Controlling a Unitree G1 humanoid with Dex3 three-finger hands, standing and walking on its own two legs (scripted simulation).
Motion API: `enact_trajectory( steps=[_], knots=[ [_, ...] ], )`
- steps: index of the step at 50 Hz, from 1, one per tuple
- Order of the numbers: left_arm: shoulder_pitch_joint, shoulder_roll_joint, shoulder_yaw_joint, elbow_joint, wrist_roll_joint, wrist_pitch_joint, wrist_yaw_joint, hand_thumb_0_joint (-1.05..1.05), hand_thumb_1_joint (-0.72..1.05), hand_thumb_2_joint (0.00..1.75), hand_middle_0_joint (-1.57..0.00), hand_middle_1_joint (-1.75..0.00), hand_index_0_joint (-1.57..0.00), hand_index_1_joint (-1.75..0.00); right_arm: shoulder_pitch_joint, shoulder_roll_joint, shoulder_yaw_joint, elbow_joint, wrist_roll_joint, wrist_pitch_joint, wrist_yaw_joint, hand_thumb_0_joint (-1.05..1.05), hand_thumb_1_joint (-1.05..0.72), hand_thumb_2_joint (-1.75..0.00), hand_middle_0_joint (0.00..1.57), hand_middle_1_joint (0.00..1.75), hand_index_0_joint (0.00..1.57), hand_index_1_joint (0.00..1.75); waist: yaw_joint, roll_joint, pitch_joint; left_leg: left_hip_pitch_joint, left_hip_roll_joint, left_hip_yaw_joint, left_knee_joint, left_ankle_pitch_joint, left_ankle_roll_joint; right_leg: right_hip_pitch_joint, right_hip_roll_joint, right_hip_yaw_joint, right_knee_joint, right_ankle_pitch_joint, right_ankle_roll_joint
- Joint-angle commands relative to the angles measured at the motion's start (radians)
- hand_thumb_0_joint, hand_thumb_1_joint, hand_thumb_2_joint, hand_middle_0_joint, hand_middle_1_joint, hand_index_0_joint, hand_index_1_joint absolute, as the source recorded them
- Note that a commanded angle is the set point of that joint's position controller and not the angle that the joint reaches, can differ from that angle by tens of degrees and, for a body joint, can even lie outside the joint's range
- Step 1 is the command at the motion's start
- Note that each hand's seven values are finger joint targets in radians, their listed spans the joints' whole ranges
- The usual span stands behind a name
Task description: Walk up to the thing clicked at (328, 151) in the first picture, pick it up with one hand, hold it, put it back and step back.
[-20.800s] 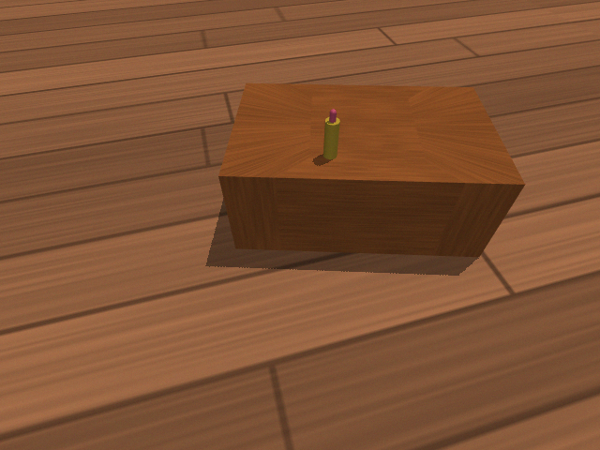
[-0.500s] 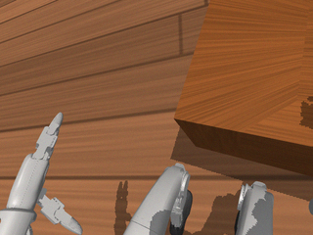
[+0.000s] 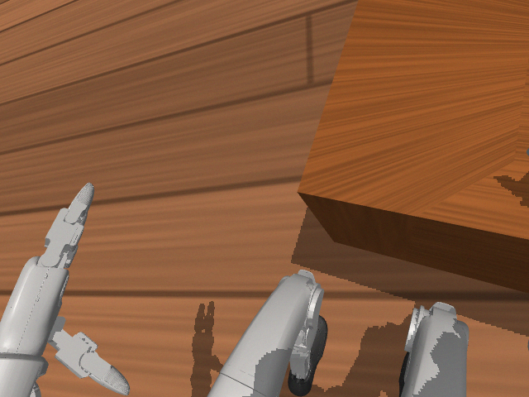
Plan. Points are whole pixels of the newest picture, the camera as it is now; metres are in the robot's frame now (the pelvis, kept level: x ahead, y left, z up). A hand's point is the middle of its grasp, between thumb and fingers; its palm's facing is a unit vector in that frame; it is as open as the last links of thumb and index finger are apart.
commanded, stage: open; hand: right
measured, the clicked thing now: out of the picture +0.51 -0.28 -0.03
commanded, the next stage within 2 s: withdraw in 0.02 s
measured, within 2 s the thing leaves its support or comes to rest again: neither
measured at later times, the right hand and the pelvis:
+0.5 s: hand out of the picture +0.51 -0.31 +0.02, palm faces +0.39 +0.92 -0.03, open 16.4 cm; pelvis +0.01 +0.00 +0.02, yaw +0 degrees
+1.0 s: hand out of the picture +0.44 -0.40 +0.12, palm faces +0.50 +0.81 -0.30, open 17.2 cm; pelvis +0.04 -0.02 +0.13, yaw -3 degrees
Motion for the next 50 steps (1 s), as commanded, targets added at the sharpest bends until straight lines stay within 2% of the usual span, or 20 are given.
enact_trajectory(
  steps=[1,5,7,11,16,20,21,22,24,27,30,32,33,35,39,40,42,44,47,50],
  knots=[
    [0.071,0.182,0.171,-0.157,-0.006,-0.051,0.029,0.0,-0.57,0.07,-0.06,-0.05,-0.05,-0.06,-0.301,-0.243,0.003,-0.217,0.006,-0.068,0.005,0.0,0.32,-0.23,0.57,0.38,0.57,0.38,-0.025,-0.447,-0.582,0.236,-0.026,0.008,-0.19,0.228,0.049,0.579,0.018,-0.026,-0.224,0.222,-0.018],
    [0.079,0.182,0.176,-0.156,-0.009,-0.052,0.029,0.0,-0.56,0.06,-0.06,-0.05,-0.05,-0.06,-0.29,-0.247,-0.001,-0.208,0.006,-0.062,0.002,0.0,0.34,-0.2,0.4,0.29,0.4,0.29,-0.027,-0.434,-0.562,0.241,-0.025,0.01,-0.197,0.212,0.049,0.561,0.02,-0.024,-0.234,0.194,-0.021],
    [0.074,0.173,0.173,-0.133,-0.008,-0.053,0.028,0.0,-0.54,0.05,-0.06,-0.05,-0.05,-0.06,-0.288,-0.188,0.029,-0.195,0.011,-0.061,0.008,0.0,0.26,-0.27,0.32,0.29,0.32,0.29,-0.01,-0.445,-0.54,0.211,-0.024,0.013,-0.184,0.217,0.05,0.574,0.017,-0.025,-0.225,0.211,-0.017],
    [0.081,0.144,0.14,-0.053,-0.006,-0.047,0.023,0.0,-0.55,0.06,-0.06,-0.05,-0.05,-0.06,-0.305,-0.28,-0.022,-0.255,0.009,-0.067,0.002,0.0,0.29,-0.18,0.22,0.2,0.22,0.2,-0.057,-0.473,-0.554,0.205,-0.023,0.012,-0.169,0.237,0.05,0.585,0.015,-0.027,-0.214,0.264,-0.015],
    [0.075,0.155,0.124,-0.061,-0.004,-0.04,0.027,0.0,-0.55,0.06,-0.06,-0.05,-0.05,-0.06,-0.348,-0.365,-0.059,-0.391,0.014,-0.051,0.016,0.0,0.4,-0.14,0.16,0.15,0.16,0.15,-0.095,-0.524,-0.697,0.281,-0.021,0.0,-0.197,0.283,0.048,0.689,0.015,-0.03,-0.234,0.325,-0.014],
    [0.085,0.181,0.134,-0.039,-0.01,-0.007,0.041,0.0,-0.55,0.06,-0.05,-0.05,-0.05,-0.06,-0.335,-0.356,-0.028,-0.423,0.011,0.015,0.037,0.0,0.47,-0.08,0.1,0.09,0.1,0.09,-0.095,-0.556,-0.739,0.325,-0.021,0.011,-0.246,0.278,0.05,0.793,0.018,-0.02,-0.301,0.331,-0.005],
    [0.077,0.176,0.129,-0.033,-0.012,0.0,0.042,0.0,-0.56,0.07,-0.05,-0.05,-0.04,-0.06,-0.323,-0.356,-0.026,-0.436,0.018,0.033,0.04,0.0,0.48,-0.06,0.09,0.08,0.09,0.08,-0.118,-0.557,-0.749,0.356,-0.022,0.009,-0.267,0.294,0.048,0.804,0.019,-0.025,-0.31,0.344,-0.008],
    [0.082,0.168,0.119,-0.037,-0.015,0.006,0.043,0.0,-0.56,0.07,-0.05,-0.05,-0.04,-0.06,-0.306,-0.321,-0.012,-0.396,0.029,0.056,0.048,0.0,0.5,-0.05,0.08,0.07,0.08,0.07,-0.103,-0.52,-0.73,0.378,-0.022,0.01,-0.287,0.297,0.045,0.793,0.021,-0.026,-0.319,0.333,-0.011],
    [0.069,0.167,0.102,-0.007,-0.022,0.022,0.05,0.0,-0.56,0.06,-0.05,-0.05,-0.04,-0.06,-0.282,-0.329,-0.022,-0.378,0.044,0.09,0.058,0.0,0.5,-0.05,0.07,0.06,0.07,0.06,-0.122,-0.491,-0.665,0.395,-0.02,0.013,-0.312,0.289,0.045,0.776,0.024,-0.028,-0.356,0.318,-0.009],
    [0.047,0.137,0.08,0.099,-0.033,0.039,0.058,0.0,-0.56,0.06,-0.05,-0.05,-0.05,-0.06,-0.222,-0.226,0.04,-0.218,0.06,0.137,0.082,0.0,0.54,-0.06,0.06,0.06,0.07,0.06,-0.107,-0.357,-0.421,0.364,-0.017,0.014,-0.369,0.219,0.041,0.665,0.019,-0.028,-0.404,0.207,-0.021],
    [-0.007,0.12,0.035,0.062,-0.033,0.032,0.066,0.0,-0.56,0.05,-0.06,-0.05,-0.05,-0.06,-0.227,-0.216,0.05,-0.174,0.071,0.145,0.095,0.0,0.53,-0.07,0.05,0.06,0.07,0.06,-0.125,-0.263,-0.376,0.393,-0.015,-0.001,-0.41,0.177,0.041,0.627,0.014,-0.028,-0.439,0.143,-0.03],
    [0.004,0.099,-0.009,0.049,-0.032,0.022,0.069,0.0,-0.58,0.06,-0.07,-0.06,-0.06,-0.07,-0.248,-0.179,0.077,-0.128,0.081,0.133,0.114,0.0,0.45,-0.04,0.07,0.04,0.08,0.04,-0.11,-0.221,-0.351,0.409,-0.016,-0.001,-0.424,0.171,0.041,0.617,0.015,-0.022,-0.461,0.13,-0.032],
    [-0.015,0.129,-0.018,-0.001,-0.049,0.051,0.072,0.0,-0.56,0.06,-0.08,-0.06,-0.07,-0.07,-0.125,-0.491,0.023,-0.012,-0.043,0.224,0.054,0.0,0.42,-0.08,0.05,0.06,0.06,0.06,-0.224,-0.259,-0.42,0.543,-0.014,-0.051,-0.501,0.169,0.04,0.711,0.021,-0.045,-0.52,0.17,-0.026],
    [0.072,0.083,-0.045,0.036,-0.047,0.082,0.057,0.0,-0.46,0.08,-0.06,-0.07,-0.06,-0.07,-0.257,-0.304,0.119,-0.08,-0.016,0.272,0.008,0.0,0.43,-0.08,0.05,0.06,0.06,0.06,-0.14,-0.257,-0.417,0.581,-0.017,-0.052,-0.539,0.196,0.034,0.74,0.022,-0.053,-0.533,0.186,-0.029],
    [0.137,0.092,-0.047,0.096,-0.056,0.121,0.048,0.0,-0.41,0.1,-0.05,-0.06,-0.05,-0.06,-0.318,-0.545,0.013,-0.306,-0.047,0.322,-0.047,0.0,0.44,-0.08,0.05,0.06,0.06,0.06,-0.231,-0.422,-0.627,0.711,-0.013,-0.049,-0.571,0.353,0.034,0.96,0.036,-0.079,-0.586,0.369,-0.017],
    [0.138,0.093,-0.04,0.128,-0.059,0.131,0.049,0.0,-0.33,0.15,-0.03,-0.05,-0.03,-0.06,-0.281,-0.524,0.03,-0.322,-0.047,0.336,-0.058,0.0,0.37,-0.1,0.05,0.06,0.06,0.06,-0.228,-0.442,-0.625,0.71,-0.015,-0.041,-0.578,0.366,0.036,1.006,0.036,-0.08,-0.605,0.392,-0.014],
    [0.113,0.074,-0.045,0.209,-0.055,0.139,0.054,0.0,-0.17,0.31,-0.12,-0.16,-0.11,-0.16,-0.276,-0.401,0.09,-0.323,-0.034,0.353,-0.075,0.0,0.53,-0.06,0.05,0.05,0.05,0.05,-0.217,-0.43,-0.59,0.686,-0.017,-0.02,-0.595,0.382,0.036,1.07,0.034,-0.074,-0.625,0.442,-0.013],
    [0.032,0.047,-0.108,0.285,-0.055,0.144,0.065,0.0,-0.01,0.45,-0.12,-0.17,-0.12,-0.17,-0.248,-0.328,0.143,-0.223,-0.031,0.371,-0.097,0.0,0.55,-0.05,0.05,0.05,0.05,0.05,-0.236,-0.376,-0.484,0.667,-0.02,-0.005,-0.62,0.359,0.04,1.05,0.033,-0.071,-0.662,0.432,-0.008],
    [-0.148,-0.018,-0.257,0.279,-0.048,0.141,0.074,0.0,0.22,0.5,-0.13,-0.18,-0.13,-0.19,-0.18,-0.222,0.206,-0.102,-0.031,0.379,-0.121,0.0,0.51,-0.08,0.06,0.06,0.06,0.06,-0.282,-0.285,-0.382,0.719,-0.022,0.0,-0.668,0.304,0.042,0.976,0.03,-0.074,-0.719,0.355,-0.007],
    [-0.187,-0.043,-0.287,0.236,-0.051,0.134,0.086,0.0,0.35,0.58,-0.14,-0.21,-0.14,-0.21,-0.148,-0.155,0.252,-0.148,-0.029,0.38,-0.128,0.0,0.49,-0.09,0.06,0.06,0.06,0.06,-0.303,-0.298,-0.444,0.813,-0.022,0.005,-0.706,0.297,0.045,1.068,0.029,-0.066,-0.795,0.338,0.001]
  ],
)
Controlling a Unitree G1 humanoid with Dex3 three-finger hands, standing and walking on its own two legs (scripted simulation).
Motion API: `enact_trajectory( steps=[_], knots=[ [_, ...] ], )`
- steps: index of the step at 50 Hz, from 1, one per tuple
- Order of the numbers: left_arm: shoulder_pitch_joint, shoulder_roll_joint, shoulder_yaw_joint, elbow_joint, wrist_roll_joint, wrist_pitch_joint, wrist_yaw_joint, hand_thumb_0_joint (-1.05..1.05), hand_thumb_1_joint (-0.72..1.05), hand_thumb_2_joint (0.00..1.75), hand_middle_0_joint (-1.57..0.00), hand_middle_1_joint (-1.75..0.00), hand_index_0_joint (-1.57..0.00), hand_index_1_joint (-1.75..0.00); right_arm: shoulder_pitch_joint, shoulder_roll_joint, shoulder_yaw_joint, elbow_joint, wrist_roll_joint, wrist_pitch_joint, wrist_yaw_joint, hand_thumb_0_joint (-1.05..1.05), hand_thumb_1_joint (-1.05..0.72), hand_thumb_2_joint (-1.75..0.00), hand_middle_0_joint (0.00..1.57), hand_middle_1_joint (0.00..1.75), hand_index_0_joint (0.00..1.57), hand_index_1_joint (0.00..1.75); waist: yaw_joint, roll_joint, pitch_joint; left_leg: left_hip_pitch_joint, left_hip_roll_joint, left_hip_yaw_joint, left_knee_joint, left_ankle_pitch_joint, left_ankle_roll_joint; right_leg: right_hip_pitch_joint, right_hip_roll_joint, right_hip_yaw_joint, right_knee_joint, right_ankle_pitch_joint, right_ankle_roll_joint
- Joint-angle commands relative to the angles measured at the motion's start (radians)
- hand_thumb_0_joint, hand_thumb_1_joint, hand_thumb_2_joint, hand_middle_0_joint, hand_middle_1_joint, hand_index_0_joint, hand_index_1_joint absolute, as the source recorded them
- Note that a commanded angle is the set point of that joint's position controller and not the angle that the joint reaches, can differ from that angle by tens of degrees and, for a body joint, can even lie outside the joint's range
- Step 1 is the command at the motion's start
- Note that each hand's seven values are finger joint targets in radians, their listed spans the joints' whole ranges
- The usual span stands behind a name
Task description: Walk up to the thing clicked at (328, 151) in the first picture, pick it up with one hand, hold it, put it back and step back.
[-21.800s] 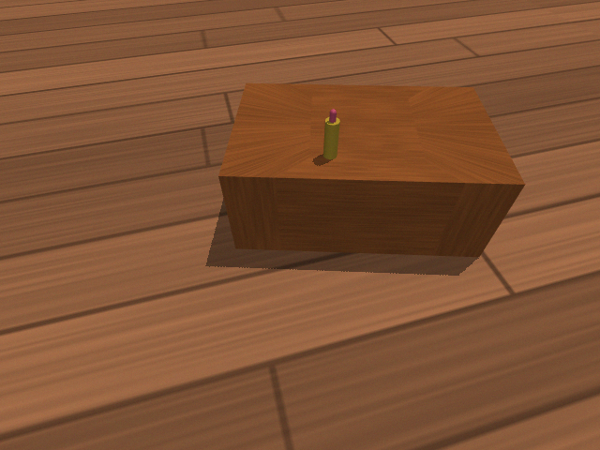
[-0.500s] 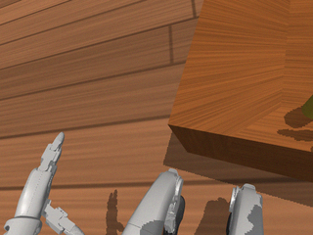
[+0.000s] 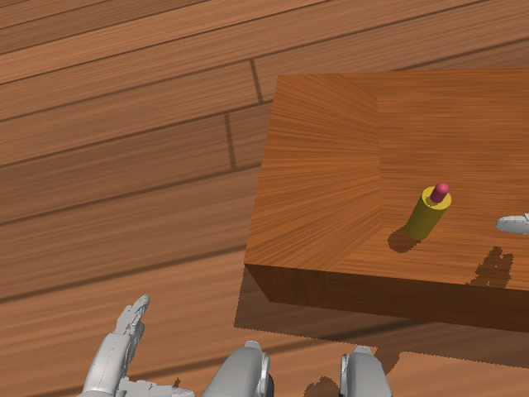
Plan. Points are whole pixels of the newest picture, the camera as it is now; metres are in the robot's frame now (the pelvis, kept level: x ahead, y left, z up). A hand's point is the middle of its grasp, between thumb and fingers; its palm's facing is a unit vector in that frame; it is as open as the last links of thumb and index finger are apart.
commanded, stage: home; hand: right
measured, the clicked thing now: (428, 210) +0.48 -0.24 -0.16
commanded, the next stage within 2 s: none
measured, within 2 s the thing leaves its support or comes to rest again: neither
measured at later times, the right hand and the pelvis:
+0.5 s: hand (460, 326) +0.24 -0.20 -0.01, palm faces +0.18 +0.96 -0.23, open 17.5 cm; pelvis +0.04 +0.00 +0.05, yaw -2 degrees
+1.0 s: hand (421, 366) +0.19 -0.15 +0.00, palm faces +0.16 +0.96 -0.22, open 17.5 cm; pelvis +0.03 +0.03 +0.05, yaw -3 degrees
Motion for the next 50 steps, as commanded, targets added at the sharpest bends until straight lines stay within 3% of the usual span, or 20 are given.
enact_trajectory(
  steps=[1,3,4,6,8,9,11,13,16,18,20,21,23,25,29,32,38,43,45,50],
  knots=[
    [-0.085,0.086,0.004,-0.228,-0.003,-0.08,0.017,0.0,0.4,0.61,-0.15,-0.21,-0.15,-0.22,-0.126,-0.114,0.068,-0.175,0.01,-0.04,-0.013,0.0,0.48,-0.1,0.06,0.07,0.06,0.07,-0.06,-0.251,-0.419,0.236,-0.036,0.042,-0.181,0.184,0.059,0.502,0.025,-0.011,-0.289,0.243,0.023],
    [0.076,0.139,0.07,-0.169,-0.014,-0.057,0.024,0.0,0.48,0.66,-0.16,-0.23,-0.16,-0.23,0.094,-0.059,0.094,-0.206,0.029,-0.008,-0.008,0.0,0.47,-0.1,0.06,0.07,0.06,0.07,-0.034,-0.191,-0.36,0.27,-0.038,0.057,-0.205,0.244,0.058,0.539,0.027,-0.009,-0.32,0.318,0.021],
    [0.091,0.151,0.099,-0.154,-0.023,-0.047,0.028,0.0,0.51,0.68,-0.16,-0.23,-0.16,-0.23,0.158,-0.045,0.104,-0.284,0.043,0.009,-0.006,0.0,0.49,-0.09,0.06,0.06,0.06,0.06,-0.04,-0.171,-0.362,0.29,-0.035,0.052,-0.216,0.281,0.055,0.555,0.03,-0.018,-0.318,0.362,0.014],
    [0.071,0.145,0.117,-0.082,-0.04,-0.028,0.033,0.0,0.58,0.71,-0.17,-0.24,-0.17,-0.25,0.229,0.044,0.17,-0.404,0.073,0.05,0.0,0.0,0.52,-0.07,0.06,0.06,0.06,0.06,-0.035,-0.127,-0.311,0.296,-0.031,0.051,-0.235,0.296,0.051,0.566,0.031,-0.023,-0.334,0.381,0.006],
    [0.039,0.113,0.109,0.004,-0.055,-0.02,0.038,0.0,0.67,0.79,-0.18,-0.27,-0.18,-0.27,0.207,0.083,0.22,-0.556,0.093,0.079,-0.003,0.0,0.54,-0.06,0.05,0.06,0.05,0.06,-0.043,-0.142,-0.246,0.291,-0.022,0.049,-0.246,0.295,0.053,0.574,0.03,-0.027,-0.36,0.383,0.005],
    [-0.003,0.106,0.097,0.002,-0.062,-0.023,0.041,0.0,0.75,0.82,-0.19,-0.27,-0.19,-0.27,0.196,0.088,0.234,-0.629,0.098,0.086,-0.007,0.0,0.56,-0.05,0.05,0.05,0.05,0.05,-0.064,-0.159,-0.241,0.291,-0.018,0.048,-0.249,0.281,0.058,0.593,0.029,-0.027,-0.383,0.378,0.009],
    [-0.032,0.094,0.077,-0.001,-0.067,-0.029,0.049,0.0,0.87,0.89,-0.2,-0.29,-0.2,-0.29,0.233,0.073,0.235,-0.753,0.103,0.086,-0.021,0.0,0.55,-0.06,0.05,0.05,0.05,0.05,-0.096,-0.178,-0.218,0.324,-0.011,0.046,-0.269,0.247,0.063,0.619,0.024,-0.023,-0.432,0.337,0.015],
    [-0.047,0.065,0.052,-0.021,-0.062,-0.039,0.057,0.0,0.89,0.9,-0.2,-0.3,-0.2,-0.3,0.33,0.121,0.264,-0.817,0.105,0.079,-0.032,0.0,0.55,-0.06,0.05,0.05,0.05,0.05,-0.102,-0.178,-0.202,0.376,-0.003,0.04,-0.294,0.249,0.061,0.632,0.028,-0.037,-0.444,0.327,0.018],
    [-0.098,0.034,0.02,-0.056,-0.057,-0.043,0.072,0.0,0.89,0.9,-0.2,-0.3,-0.2,-0.3,0.481,0.187,0.298,-0.929,0.115,0.07,-0.041,0.0,0.56,-0.05,0.05,0.05,0.05,0.05,-0.139,-0.182,-0.251,0.468,0.002,0.037,-0.3,0.331,0.062,0.684,0.034,-0.044,-0.442,0.444,0.03],
    [-0.065,0.028,0.029,0.002,-0.053,-0.036,0.079,0.0,0.9,0.9,-0.2,-0.3,-0.2,-0.3,0.649,0.236,0.323,-0.947,0.117,0.082,-0.042,0.0,0.58,-0.04,0.05,0.05,0.05,0.05,-0.156,-0.174,-0.231,0.492,0.004,0.035,-0.304,0.362,0.062,0.687,0.039,-0.053,-0.438,0.503,0.029],
    [-0.073,0.026,0.039,0.021,-0.049,-0.036,0.082,0.0,0.9,0.9,-0.2,-0.3,-0.2,-0.3,0.728,0.29,0.367,-1.008,0.122,0.092,-0.04,0.0,0.56,-0.05,0.05,0.05,0.05,0.05,-0.154,-0.161,-0.212,0.515,0.01,0.03,-0.318,0.365,0.059,0.666,0.046,-0.065,-0.439,0.471,0.023],
    [-0.09,0.032,0.049,0.022,-0.048,-0.036,0.085,0.0,0.9,0.9,-0.2,-0.3,-0.2,-0.3,0.724,0.28,0.371,-1.087,0.123,0.093,-0.043,0.0,0.55,-0.06,0.05,0.05,0.05,0.05,-0.166,-0.181,-0.219,0.526,0.011,0.027,-0.321,0.351,0.06,0.663,0.048,-0.067,-0.446,0.443,0.023],
    [-0.086,0.048,0.075,0.037,-0.047,-0.035,0.088,0.0,0.9,0.9,-0.2,-0.3,-0.2,-0.3,0.884,0.335,0.421,-1.067,0.121,0.112,-0.041,0.0,0.56,-0.05,0.05,0.05,0.05,0.05,-0.165,-0.145,-0.141,0.51,0.009,0.031,-0.335,0.308,0.058,0.632,0.048,-0.073,-0.459,0.386,0.019],
    [-0.055,0.064,0.105,0.047,-0.046,-0.035,0.091,0.0,0.9,0.9,-0.2,-0.3,-0.2,-0.3,0.971,0.378,0.459,-1.091,0.12,0.126,-0.036,0.0,0.56,-0.05,0.05,0.05,0.05,0.05,-0.14,-0.074,-0.107,0.495,0.005,0.036,-0.344,0.303,0.048,0.617,0.049,-0.076,-0.461,0.361,0.009],
    [-0.07,0.054,0.105,0.009,-0.052,-0.035,0.097,0.0,0.9,0.9,-0.2,-0.3,-0.2,-0.3,0.985,0.362,0.452,-1.16,0.114,0.139,-0.031,0.0,0.56,-0.05,0.05,0.05,0.05,0.05,-0.134,0.011,-0.038,0.461,0.012,0.022,-0.373,0.224,0.033,0.578,0.057,-0.083,-0.457,0.249,-0.012],
    [-0.069,0.034,0.092,-0.016,-0.05,-0.047,0.105,0.0,0.9,0.9,-0.2,-0.3,-0.2,-0.3,0.956,0.371,0.46,-1.196,0.111,0.131,-0.027,0.0,0.56,-0.05,0.05,0.05,0.05,0.05,-0.121,0.039,-0.034,0.454,0.025,0.005,-0.384,0.22,0.024,0.577,0.065,-0.095,-0.443,0.231,-0.018],
    [-0.044,-0.004,0.054,-0.006,-0.042,-0.058,0.115,0.0,0.9,0.9,-0.2,-0.3,-0.2,-0.3,0.956,0.37,0.454,-1.201,0.103,0.114,-0.026,0.0,0.58,-0.04,0.05,0.05,0.05,0.05,-0.141,0.002,-0.034,0.451,0.054,-0.044,-0.396,0.187,0.021,0.57,0.084,-0.114,-0.419,0.202,-0.016],
    [-0.051,0.022,0.076,-0.041,-0.039,-0.065,0.115,0.0,0.9,0.9,-0.2,-0.3,-0.2,-0.3,1.051,0.397,0.464,-1.18,0.103,0.118,-0.025,0.0,0.56,-0.05,0.05,0.05,0.05,0.05,-0.169,-0.008,-0.081,0.472,0.049,-0.026,-0.375,0.206,0.026,0.578,0.085,-0.113,-0.418,0.229,-0.012],
    [-0.07,0.028,0.08,-0.054,-0.038,-0.067,0.114,0.0,0.9,0.9,-0.2,-0.3,-0.2,-0.3,1.08,0.396,0.456,-1.153,0.102,0.121,-0.026,0.0,0.58,-0.04,0.05,0.05,0.05,0.05,-0.177,0.028,-0.049,0.457,0.051,-0.03,-0.388,0.165,0.025,0.552,0.084,-0.112,-0.416,0.203,-0.014],
    [-0.08,0.024,0.082,-0.066,-0.04,-0.055,0.114,0.0,0.9,0.9,-0.2,-0.3,-0.2,-0.3,1.05,0.372,0.44,-1.157,0.1,0.108,-0.031,0.0,0.55,-0.05,0.05,0.05,0.05,0.05,-0.177,0.041,-0.035,0.45,0.045,-0.018,-0.375,0.179,0.025,0.542,0.079,-0.11,-0.418,0.212,-0.017]
  ],
)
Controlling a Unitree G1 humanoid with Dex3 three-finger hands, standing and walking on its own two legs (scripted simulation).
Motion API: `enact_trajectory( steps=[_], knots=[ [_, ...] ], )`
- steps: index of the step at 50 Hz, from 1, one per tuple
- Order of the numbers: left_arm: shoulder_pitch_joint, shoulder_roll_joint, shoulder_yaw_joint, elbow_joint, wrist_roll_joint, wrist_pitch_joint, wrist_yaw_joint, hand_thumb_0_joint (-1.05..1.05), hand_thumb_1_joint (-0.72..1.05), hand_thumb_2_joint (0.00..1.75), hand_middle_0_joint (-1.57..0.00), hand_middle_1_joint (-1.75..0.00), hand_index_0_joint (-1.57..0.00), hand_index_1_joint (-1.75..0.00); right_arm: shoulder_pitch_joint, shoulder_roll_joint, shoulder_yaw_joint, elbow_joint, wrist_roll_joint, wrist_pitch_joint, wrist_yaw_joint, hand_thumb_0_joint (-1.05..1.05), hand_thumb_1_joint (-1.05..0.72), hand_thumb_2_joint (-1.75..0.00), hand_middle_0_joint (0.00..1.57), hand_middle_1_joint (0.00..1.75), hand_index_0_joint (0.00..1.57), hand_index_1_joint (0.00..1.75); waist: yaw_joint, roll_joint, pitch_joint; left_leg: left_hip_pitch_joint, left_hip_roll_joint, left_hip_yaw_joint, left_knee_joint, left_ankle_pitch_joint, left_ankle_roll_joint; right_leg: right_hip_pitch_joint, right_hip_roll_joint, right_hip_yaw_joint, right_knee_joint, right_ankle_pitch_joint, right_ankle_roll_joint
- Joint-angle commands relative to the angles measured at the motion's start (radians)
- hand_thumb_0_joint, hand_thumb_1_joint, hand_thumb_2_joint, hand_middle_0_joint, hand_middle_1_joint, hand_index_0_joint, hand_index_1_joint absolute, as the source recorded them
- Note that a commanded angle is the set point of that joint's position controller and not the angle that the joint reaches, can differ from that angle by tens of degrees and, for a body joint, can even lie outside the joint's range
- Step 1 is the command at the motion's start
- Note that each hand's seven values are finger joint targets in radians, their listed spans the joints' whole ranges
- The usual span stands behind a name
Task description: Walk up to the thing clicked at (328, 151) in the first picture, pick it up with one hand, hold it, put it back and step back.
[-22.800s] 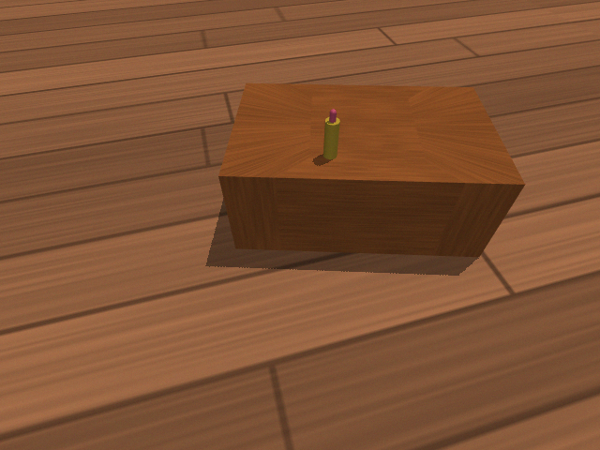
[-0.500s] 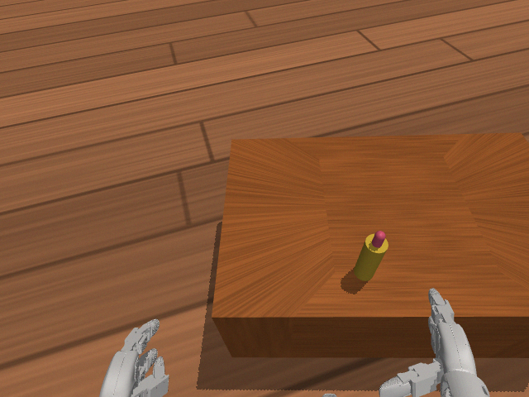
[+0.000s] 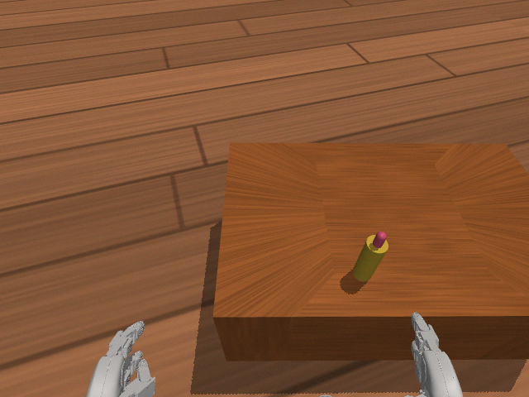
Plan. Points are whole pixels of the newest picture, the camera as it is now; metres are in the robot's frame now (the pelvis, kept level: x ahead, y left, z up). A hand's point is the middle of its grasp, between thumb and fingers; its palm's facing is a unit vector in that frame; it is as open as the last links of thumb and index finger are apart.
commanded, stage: home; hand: right
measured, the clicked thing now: (371, 255) +0.47 -0.25 -0.21
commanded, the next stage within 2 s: stand in 1.68 s
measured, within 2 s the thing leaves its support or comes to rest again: neither
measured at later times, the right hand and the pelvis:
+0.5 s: hand (404, 372) +0.18 -0.19 -0.06, palm faces +0.11 +0.97 -0.23, open 17.5 cm; pelvis +0.01 -0.02 +0.00, yaw +1 degrees
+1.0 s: hand (403, 369) +0.19 -0.19 -0.06, palm faces +0.11 +0.97 -0.23, open 17.6 cm; pelvis +0.01 -0.02 +0.00, yaw +1 degrees
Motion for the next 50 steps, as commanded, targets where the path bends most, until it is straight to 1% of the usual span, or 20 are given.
enact_trajectory(
  steps=[1,5,7,8,11,17,20,21,23,27,28,30,31,32,39,40,41,42,46,50],
  knots=[
    [-0.086,0.089,0.049,-0.223,0.006,-0.06,0.006,0.0,0.9,0.9,-0.2,-0.3,-0.2,-0.3,-0.02,-0.123,-0.065,-0.159,-0.002,-0.062,-0.011,0.0,0.55,-0.05,0.05,0.05,0.05,0.05,-0.012,0.047,-0.064,0.033,-0.006,0.018,-0.196,0.153,0.0,0.066,0.033,-0.058,-0.117,0.122,-0.044],
    [-0.041,0.073,0.043,-0.205,0.005,-0.057,0.008,0.0,0.9,0.9,-0.2,-0.3,-0.2,-0.3,-0.051,-0.122,-0.056,-0.181,-0.003,-0.073,-0.01,0.0,0.53,-0.06,0.05,0.06,0.05,0.06,0.002,0.033,-0.056,0.021,-0.006,0.012,-0.207,0.116,0.002,0.068,0.035,-0.062,-0.121,0.088,-0.043],
    [-0.004,0.082,0.054,-0.199,0.004,-0.056,0.008,0.0,0.9,0.9,-0.2,-0.3,-0.2,-0.3,-0.039,-0.126,-0.06,-0.198,-0.004,-0.071,-0.01,0.0,0.57,-0.04,0.05,0.05,0.05,0.05,0.008,-0.001,-0.089,0.03,-0.007,0.013,-0.191,0.173,0.003,0.092,0.035,-0.067,-0.118,0.13,-0.042],
    [0.016,0.08,0.057,-0.184,0.004,-0.055,0.007,0.0,0.9,0.9,-0.2,-0.3,-0.2,-0.3,-0.041,-0.108,-0.043,-0.2,-0.002,-0.07,-0.008,0.0,0.56,-0.05,0.05,0.05,0.05,0.05,0.015,-0.01,-0.09,0.026,-0.013,0.022,-0.181,0.183,0.004,0.102,0.033,-0.063,-0.122,0.14,-0.041],
    [0.011,0.084,0.059,-0.181,0.004,-0.058,0.004,0.0,0.9,0.9,-0.2,-0.3,-0.2,-0.3,-0.034,-0.113,-0.052,-0.197,-0.003,-0.064,-0.007,0.0,0.55,-0.05,0.05,0.05,0.05,0.05,0.009,-0.01,-0.12,0.037,-0.014,0.027,-0.161,0.239,0.004,0.12,0.029,-0.057,-0.111,0.195,-0.04],
    [-0.039,0.101,0.068,-0.213,0.004,-0.061,0.007,0.0,0.9,0.9,-0.2,-0.3,-0.2,-0.3,-0.018,-0.113,-0.059,-0.192,-0.003,-0.06,-0.014,0.0,0.56,-0.05,0.05,0.05,0.05,0.05,-0.011,0.014,-0.099,0.037,-0.019,0.039,-0.154,0.201,0.007,0.091,0.024,-0.044,-0.123,0.171,-0.037],
    [-0.038,0.096,0.067,-0.222,0.004,-0.054,0.007,0.0,0.9,0.9,-0.2,-0.3,-0.2,-0.3,-0.006,-0.101,-0.044,-0.187,-0.004,-0.065,-0.015,0.0,0.54,-0.06,0.05,0.05,0.05,0.05,-0.011,0.014,-0.108,0.047,-0.022,0.043,-0.143,0.225,0.009,0.102,0.021,-0.042,-0.121,0.203,-0.033],
    [-0.024,0.101,0.073,-0.22,0.006,-0.054,0.008,0.0,0.9,0.9,-0.2,-0.3,-0.2,-0.3,0.012,-0.106,-0.055,-0.184,-0.005,-0.062,-0.017,0.0,0.56,-0.05,0.05,0.05,0.05,0.05,-0.014,0.017,-0.128,0.056,-0.021,0.041,-0.139,0.25,0.009,0.106,0.022,-0.043,-0.114,0.225,-0.034],
    [-0.03,0.077,0.051,-0.205,0.004,-0.053,0.001,0.0,0.9,0.9,-0.2,-0.3,-0.2,-0.3,-0.006,-0.113,-0.056,-0.198,-0.005,-0.064,-0.017,0.0,0.58,-0.04,0.05,0.05,0.05,0.05,-0.024,-0.018,-0.102,0.052,-0.021,0.04,-0.136,0.239,0.012,0.09,0.022,-0.043,-0.122,0.217,-0.029],
    [-0.005,0.092,0.067,-0.196,0.006,-0.05,0.004,0.0,0.9,0.9,-0.2,-0.3,-0.2,-0.3,-0.009,-0.112,-0.055,-0.202,-0.005,-0.057,-0.016,0.0,0.57,-0.04,0.05,0.05,0.05,0.05,-0.004,-0.011,-0.105,0.035,-0.026,0.045,-0.129,0.243,0.011,0.099,0.017,-0.039,-0.125,0.224,-0.029],
    [-0.019,0.087,0.061,-0.198,0.004,-0.05,0.001,0.0,0.9,0.9,-0.2,-0.3,-0.2,-0.3,-0.017,-0.108,-0.044,-0.202,-0.004,-0.059,-0.013,0.0,0.56,-0.05,0.05,0.05,0.05,0.05,-0.007,-0.02,-0.091,0.031,-0.024,0.041,-0.134,0.227,0.011,0.09,0.018,-0.042,-0.125,0.205,-0.029],
    [-0.02,0.097,0.073,-0.202,0.003,-0.053,-0.001,0.0,0.9,0.9,-0.2,-0.3,-0.2,-0.3,-0.004,-0.114,-0.057,-0.214,-0.004,-0.056,-0.016,0.0,0.56,-0.05,0.05,0.05,0.05,0.05,-0.013,-0.04,-0.111,0.031,-0.028,0.047,-0.119,0.229,0.015,0.099,0.012,-0.032,-0.135,0.221,-0.024],
    [-0.013,0.094,0.07,-0.197,0.003,-0.051,-0.001,0.0,0.9,0.9,-0.2,-0.3,-0.2,-0.3,-0.03,-0.111,-0.043,-0.22,-0.002,-0.058,-0.014,0.0,0.58,-0.04,0.05,0.05,0.05,0.05,0.001,-0.045,-0.084,0.017,-0.029,0.047,-0.131,0.2,0.014,0.092,0.012,-0.032,-0.139,0.18,-0.026],
    [-0.018,0.105,0.085,-0.206,0.001,-0.054,0.0,0.0,0.9,0.9,-0.2,-0.3,-0.2,-0.3,-0.024,-0.107,-0.05,-0.211,-0.002,-0.058,-0.015,0.0,0.56,-0.05,0.05,0.05,0.05,0.05,-0.001,-0.026,-0.087,0.015,-0.031,0.048,-0.127,0.188,0.014,0.094,0.007,-0.022,-0.145,0.168,-0.025],
    [-0.008,0.087,0.059,-0.219,0.004,-0.055,-0.001,0.0,0.9,0.9,-0.2,-0.3,-0.2,-0.3,0.001,-0.113,-0.054,-0.227,-0.004,-0.053,-0.015,0.0,0.58,-0.04,0.05,0.05,0.05,0.05,-0.012,-0.004,-0.141,0.052,-0.025,0.044,-0.119,0.272,0.01,0.11,0.017,-0.038,-0.105,0.257,-0.029],
    [-0.004,0.102,0.077,-0.231,0.003,-0.054,0.002,0.0,0.9,0.9,-0.2,-0.3,-0.2,-0.3,0.002,-0.108,-0.052,-0.219,-0.006,-0.049,-0.016,0.0,0.58,-0.04,0.05,0.05,0.05,0.05,-0.004,-0.005,-0.146,0.044,-0.027,0.047,-0.111,0.283,0.012,0.111,0.016,-0.036,-0.111,0.277,-0.027],
    [-0.011,0.091,0.062,-0.22,0.004,-0.053,-0.002,0.0,0.9,0.9,-0.2,-0.3,-0.2,-0.3,0.007,-0.099,-0.039,-0.215,-0.007,-0.048,-0.015,0.0,0.58,-0.04,0.05,0.05,0.05,0.05,-0.015,-0.017,-0.13,0.036,-0.029,0.05,-0.106,0.274,0.014,0.104,0.013,-0.033,-0.114,0.276,-0.024],
    [-0.019,0.093,0.065,-0.225,0.004,-0.053,-0.001,0.0,0.9,0.9,-0.2,-0.3,-0.2,-0.3,-0.011,-0.098,-0.038,-0.215,-0.005,-0.05,-0.016,0.0,0.6,-0.03,0.05,0.04,0.05,0.04,-0.006,-0.02,-0.111,0.025,-0.028,0.048,-0.113,0.245,0.014,0.097,0.012,-0.031,-0.12,0.24,-0.025],
    [-0.003,0.096,0.069,-0.221,0.005,-0.052,0.002,0.0,0.9,0.9,-0.2,-0.3,-0.2,-0.3,-0.006,-0.124,-0.068,-0.225,-0.006,-0.048,-0.021,0.0,0.58,-0.04,0.05,0.05,0.05,0.05,-0.01,-0.022,-0.119,0.026,-0.026,0.045,-0.121,0.233,0.013,0.092,0.016,-0.037,-0.116,0.219,-0.028],
    [-0.001,0.095,0.069,-0.231,0.005,-0.05,0.0,0.0,0.9,0.9,-0.2,-0.3,-0.2,-0.3,0.019,-0.113,-0.06,-0.216,-0.005,-0.048,-0.017,0.0,0.59,-0.03,0.05,0.05,0.05,0.05,-0.017,-0.007,-0.12,0.038,-0.024,0.043,-0.118,0.258,0.011,0.094,0.019,-0.042,-0.107,0.243,-0.028]
  ],
)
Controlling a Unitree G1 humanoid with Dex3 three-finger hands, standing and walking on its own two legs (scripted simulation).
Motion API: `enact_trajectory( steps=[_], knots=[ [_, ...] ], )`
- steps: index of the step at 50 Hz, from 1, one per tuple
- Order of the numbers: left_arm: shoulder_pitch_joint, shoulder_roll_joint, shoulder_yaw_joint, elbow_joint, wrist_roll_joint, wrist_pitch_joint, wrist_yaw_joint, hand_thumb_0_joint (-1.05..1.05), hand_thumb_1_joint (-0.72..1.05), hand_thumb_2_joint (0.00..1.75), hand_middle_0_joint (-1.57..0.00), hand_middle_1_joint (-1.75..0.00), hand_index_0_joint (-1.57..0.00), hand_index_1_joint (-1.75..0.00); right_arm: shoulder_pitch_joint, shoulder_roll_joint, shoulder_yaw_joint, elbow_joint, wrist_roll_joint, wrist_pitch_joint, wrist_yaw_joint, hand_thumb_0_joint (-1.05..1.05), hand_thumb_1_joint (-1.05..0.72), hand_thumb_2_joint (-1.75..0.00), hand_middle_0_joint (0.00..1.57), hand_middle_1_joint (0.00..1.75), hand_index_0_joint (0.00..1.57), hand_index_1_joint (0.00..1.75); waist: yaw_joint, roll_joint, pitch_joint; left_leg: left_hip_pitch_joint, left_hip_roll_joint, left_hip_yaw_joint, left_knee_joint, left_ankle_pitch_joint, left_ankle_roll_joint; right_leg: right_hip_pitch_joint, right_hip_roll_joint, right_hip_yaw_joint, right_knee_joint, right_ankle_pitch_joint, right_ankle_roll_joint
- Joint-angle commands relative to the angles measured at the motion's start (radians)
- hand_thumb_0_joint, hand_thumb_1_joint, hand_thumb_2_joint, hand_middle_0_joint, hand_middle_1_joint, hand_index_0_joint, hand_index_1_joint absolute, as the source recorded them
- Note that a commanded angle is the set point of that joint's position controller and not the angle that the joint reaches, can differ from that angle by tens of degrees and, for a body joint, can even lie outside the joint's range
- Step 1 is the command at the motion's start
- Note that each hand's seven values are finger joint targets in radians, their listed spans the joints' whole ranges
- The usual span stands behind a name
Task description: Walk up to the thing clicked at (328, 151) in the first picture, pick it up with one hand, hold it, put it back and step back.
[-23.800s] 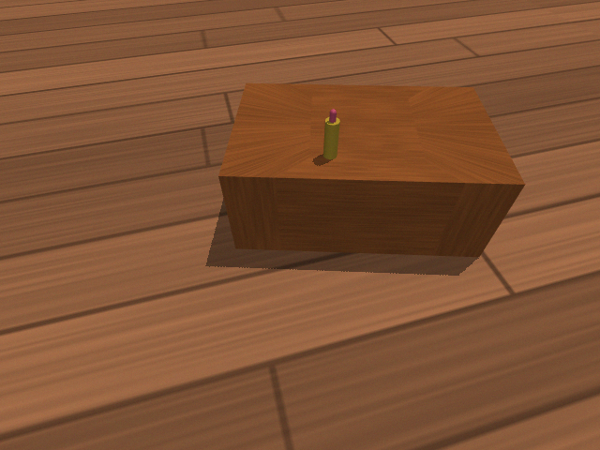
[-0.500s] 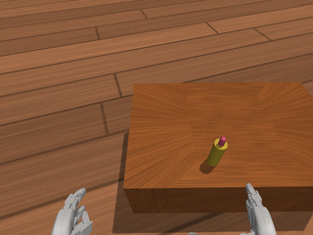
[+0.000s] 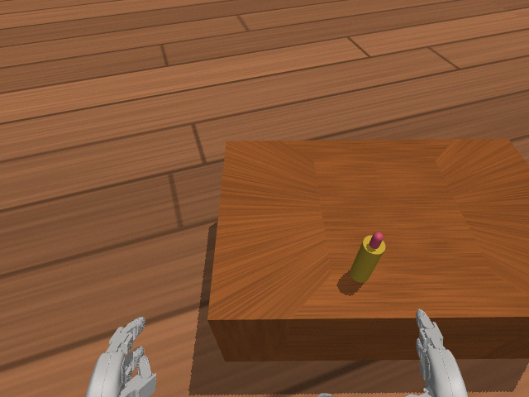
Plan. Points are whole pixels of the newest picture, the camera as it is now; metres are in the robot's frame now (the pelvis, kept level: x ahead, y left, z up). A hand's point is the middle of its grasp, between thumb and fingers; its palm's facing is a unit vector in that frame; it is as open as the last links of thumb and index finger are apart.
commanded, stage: home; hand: right
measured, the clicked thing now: (368, 255) +0.45 -0.24 -0.21
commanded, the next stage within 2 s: stand in 0.68 s
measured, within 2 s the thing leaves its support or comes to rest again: neither
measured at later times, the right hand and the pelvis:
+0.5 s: hand (397, 396) +0.15 -0.17 -0.06, palm faces +0.14 +0.95 -0.28, open 17.5 cm; pelvis -0.02 +0.01 +0.00, yaw -1 degrees
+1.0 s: hand out of the picture +0.10 -0.24 -0.11, palm faces -0.05 +0.92 -0.38, open 15.1 cm; pelvis -0.01 +0.01 +0.02, yaw +0 degrees
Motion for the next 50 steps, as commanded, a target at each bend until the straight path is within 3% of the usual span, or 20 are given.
enact_trajectory(
  steps=[1,4,5,7,8,10,12,14,15,16,19,26,29,35,36,37,39,42,45,50],
  knots=[
    [-0.002,0.112,0.069,-0.196,0.006,-0.058,0.007,0.0,0.9,0.9,-0.2,-0.3,-0.2,-0.3,0.0,-0.095,-0.051,-0.174,0.0,-0.053,-0.004,0.0,0.57,-0.04,0.05,0.05,0.05,0.05,0.006,-0.009,-0.107,0.045,-0.033,0.062,-0.13,0.285,0.031,0.124,0.011,-0.024,-0.15,0.288,-0.009],
    [-0.002,0.1,0.055,-0.196,0.009,-0.06,0.006,0.0,0.9,0.9,-0.2,-0.3,-0.2,-0.3,-0.007,-0.091,-0.051,-0.176,0.0,-0.054,-0.003,0.0,0.59,-0.03,0.05,0.04,0.05,0.04,0.004,0.003,-0.112,0.047,-0.026,0.051,-0.138,0.3,0.026,0.112,0.017,-0.031,-0.129,0.286,-0.015],
    [-0.094,0.138,0.045,0.053,-0.001,-0.065,0.016,0.0,0.9,0.9,-0.2,-0.3,-0.2,-0.3,0.024,-0.126,-0.112,-0.182,-0.004,-0.041,-0.022,0.0,0.59,-0.03,0.05,0.04,0.05,0.04,0.009,0.011,-0.107,0.049,-0.036,0.05,-0.137,0.307,0.021,0.103,0.01,-0.013,-0.108,0.278,-0.022],
    [-0.081,0.127,0.035,0.027,-0.003,-0.081,0.023,0.0,0.9,0.9,-0.2,-0.3,-0.2,-0.3,0.033,-0.095,-0.062,-0.197,-0.005,-0.027,-0.021,0.0,0.53,-0.06,0.05,0.05,0.05,0.05,0.023,0.009,-0.114,0.051,-0.036,0.052,-0.131,0.322,0.022,0.117,0.007,-0.016,-0.11,0.293,-0.022],
    [-0.098,0.135,0.041,0.017,-0.004,-0.089,0.024,0.0,0.9,0.9,-0.2,-0.3,-0.2,-0.3,0.009,-0.11,-0.065,-0.265,-0.004,-0.025,-0.029,0.0,0.53,-0.06,0.05,0.06,0.05,0.06,0.013,-0.019,-0.152,0.063,-0.036,0.05,-0.128,0.334,0.025,0.134,0.005,-0.017,-0.109,0.309,-0.019],
    [-0.121,0.125,0.035,0.075,-0.005,-0.101,0.027,0.0,0.9,0.9,-0.2,-0.3,-0.2,-0.3,0.027,-0.086,-0.042,-0.233,-0.004,-0.013,-0.031,0.0,0.57,-0.04,0.05,0.05,0.05,0.05,0.015,-0.047,-0.1,0.035,-0.041,0.052,-0.133,0.283,0.031,0.112,0.005,-0.017,-0.121,0.262,-0.014],
    [-0.145,0.132,0.039,0.105,-0.005,-0.117,0.036,0.0,0.9,0.9,-0.2,-0.3,-0.2,-0.3,0.015,-0.085,-0.044,-0.236,-0.003,-0.007,-0.038,0.0,0.58,-0.03,0.05,0.05,0.05,0.05,0.033,-0.027,-0.08,0.021,-0.041,0.052,-0.153,0.238,0.029,0.098,0.007,-0.014,-0.124,0.209,-0.018],
    [-0.166,0.128,0.034,0.127,-0.003,-0.131,0.039,0.0,0.9,0.9,-0.2,-0.3,-0.2,-0.3,0.008,-0.116,-0.07,-0.272,-0.005,0.003,-0.045,0.0,0.57,-0.04,0.05,0.05,0.05,0.05,0.022,-0.044,-0.097,0.033,-0.039,0.052,-0.16,0.23,0.03,0.1,0.008,-0.013,-0.121,0.204,-0.018],
    [-0.178,0.136,0.036,0.141,-0.005,-0.137,0.042,0.0,0.9,0.9,-0.2,-0.3,-0.2,-0.3,0.034,-0.095,-0.053,-0.218,-0.003,0.013,-0.045,0.0,0.6,-0.02,0.05,0.04,0.05,0.04,0.03,-0.006,-0.037,0.011,-0.042,0.056,-0.168,0.202,0.027,0.078,0.007,-0.01,-0.124,0.177,-0.02],
    [-0.183,0.135,0.035,0.149,-0.004,-0.146,0.042,0.0,0.9,0.9,-0.2,-0.3,-0.2,-0.3,0.018,-0.12,-0.073,-0.249,-0.003,0.015,-0.048,0.0,0.56,-0.05,0.05,0.05,0.05,0.05,0.019,-0.024,-0.059,0.019,-0.041,0.058,-0.162,0.204,0.029,0.082,0.007,-0.008,-0.127,0.182,-0.019],
    [-0.204,0.138,0.04,0.168,-0.002,-0.164,0.052,0.0,0.9,0.9,-0.2,-0.3,-0.2,-0.3,0.014,-0.115,-0.064,-0.257,-0.002,0.024,-0.05,0.0,0.57,-0.04,0.05,0.05,0.05,0.05,0.025,-0.003,-0.077,0.03,-0.039,0.052,-0.178,0.175,0.027,0.079,0.011,-0.007,-0.117,0.151,-0.021],
    [-0.205,0.133,0.038,0.218,0.007,-0.206,0.067,0.0,0.9,0.9,-0.2,-0.3,-0.2,-0.3,0.016,-0.1,-0.045,-0.278,-0.009,0.062,-0.058,0.0,0.56,-0.04,0.05,0.05,0.05,0.05,0.029,-0.016,-0.142,0.059,-0.039,0.051,-0.168,0.243,0.024,0.117,0.01,-0.005,-0.102,0.209,-0.023],
    [-0.216,0.133,0.036,0.237,0.009,-0.223,0.07,0.0,0.9,0.9,-0.2,-0.3,-0.2,-0.3,0.004,-0.104,-0.052,-0.255,-0.009,0.075,-0.064,0.0,0.58,-0.03,0.05,0.05,0.05,0.05,0.032,-0.01,-0.079,0.035,-0.04,0.056,-0.187,0.173,0.025,0.086,0.011,-0.004,-0.12,0.145,-0.022],
    [-0.228,0.137,0.038,0.252,0.013,-0.249,0.078,0.0,0.9,0.9,-0.2,-0.3,-0.2,-0.3,0.011,-0.108,-0.054,-0.256,-0.013,0.095,-0.066,0.0,0.57,-0.04,0.05,0.05,0.05,0.05,0.027,-0.016,-0.087,0.048,-0.041,0.059,-0.19,0.183,0.025,0.103,0.011,-0.003,-0.13,0.158,-0.021],
    [-0.302,0.285,0.054,0.476,0.156,-0.211,0.018,0.0,0.9,0.9,-0.2,-0.3,-0.2,-0.3,-0.142,-0.312,-0.098,0.095,-0.139,0.017,-0.007,0.0,0.53,-0.06,0.05,0.05,0.05,0.05,0.009,-0.004,0.061,0.126,0.016,-0.063,-0.22,0.189,0.084,0.187,-0.039,0.063,-0.171,0.217,-0.055],
    [-0.284,0.285,0.073,0.492,0.162,-0.197,-0.011,0.0,0.9,0.9,-0.2,-0.3,-0.2,-0.3,-0.116,-0.292,-0.106,0.197,-0.136,-0.018,0.023,0.0,0.54,-0.06,0.05,0.05,0.05,0.05,0.009,-0.008,0.01,0.146,0.034,-0.078,-0.22,0.245,0.107,0.228,-0.035,0.06,-0.166,0.238,-0.071],
    [-0.281,0.258,0.068,0.503,0.142,-0.186,-0.031,0.0,0.9,0.9,-0.2,-0.3,-0.2,-0.3,-0.157,-0.296,-0.099,0.243,-0.121,-0.053,0.049,0.0,0.56,-0.04,0.05,0.05,0.05,0.05,0.032,0.01,0.013,0.16,0.042,-0.083,-0.236,0.296,0.116,0.217,-0.033,0.063,-0.162,0.235,-0.083],
    [-0.303,0.269,0.064,0.549,0.093,-0.179,-0.058,0.0,0.9,0.9,-0.2,-0.3,-0.2,-0.3,-0.168,-0.287,-0.084,0.348,-0.082,-0.077,0.074,0.0,0.32,-0.28,0.2,0.29,0.2,0.29,0.027,0.036,0.009,0.203,0.049,-0.095,-0.273,0.289,0.102,0.253,-0.026,0.064,-0.21,0.195,-0.07],
    [-0.287,0.269,0.068,0.617,0.083,-0.17,-0.071,0.0,0.9,0.9,-0.2,-0.3,-0.2,-0.3,-0.222,-0.29,-0.084,0.445,-0.072,-0.08,0.077,0.0,0.08,-0.52,0.2,0.3,0.2,0.3,0.033,0.018,0.027,0.197,0.056,-0.109,-0.321,0.189,0.098,0.271,-0.018,0.066,-0.259,0.14,-0.06],
    [-0.314,0.299,0.073,0.694,0.086,-0.177,-0.075,0.0,0.9,0.9,-0.2,-0.3,-0.2,-0.3,-0.216,-0.297,-0.081,0.58,-0.068,-0.085,0.079,0.0,-0.32,-0.9,0.2,0.3,0.2,0.3,0.006,-0.061,0.042,0.271,0.028,-0.065,-0.31,0.258,0.085,0.308,-0.07,0.128,-0.378,0.206,-0.069]
  ],
)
